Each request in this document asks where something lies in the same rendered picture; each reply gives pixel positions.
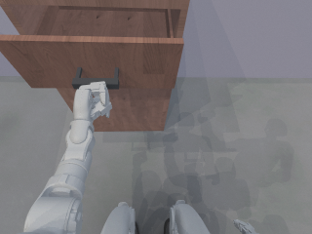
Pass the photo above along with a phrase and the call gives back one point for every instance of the left robot upper arm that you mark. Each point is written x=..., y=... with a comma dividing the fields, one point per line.
x=55, y=215

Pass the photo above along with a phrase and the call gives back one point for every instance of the left robot hand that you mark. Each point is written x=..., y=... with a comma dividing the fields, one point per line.
x=84, y=102

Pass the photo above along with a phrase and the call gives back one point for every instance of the handle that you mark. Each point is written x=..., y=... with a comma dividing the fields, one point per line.
x=111, y=83

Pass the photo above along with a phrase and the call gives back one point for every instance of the cabinet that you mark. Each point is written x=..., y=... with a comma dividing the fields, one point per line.
x=133, y=109

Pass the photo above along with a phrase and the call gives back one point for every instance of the right robot hand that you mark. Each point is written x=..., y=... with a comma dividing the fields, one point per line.
x=245, y=228

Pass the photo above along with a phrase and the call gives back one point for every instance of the left robot thigh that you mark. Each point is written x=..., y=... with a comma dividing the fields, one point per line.
x=121, y=220

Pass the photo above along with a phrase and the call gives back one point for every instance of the right robot thigh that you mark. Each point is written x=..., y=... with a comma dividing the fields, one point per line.
x=185, y=220

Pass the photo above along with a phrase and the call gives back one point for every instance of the robot thigh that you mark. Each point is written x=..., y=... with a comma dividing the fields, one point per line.
x=185, y=220
x=121, y=220

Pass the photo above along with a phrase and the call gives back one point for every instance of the drawer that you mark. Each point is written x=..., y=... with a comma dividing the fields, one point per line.
x=139, y=41

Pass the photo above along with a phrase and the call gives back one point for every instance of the robot left forearm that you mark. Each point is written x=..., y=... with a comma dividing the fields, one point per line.
x=73, y=168

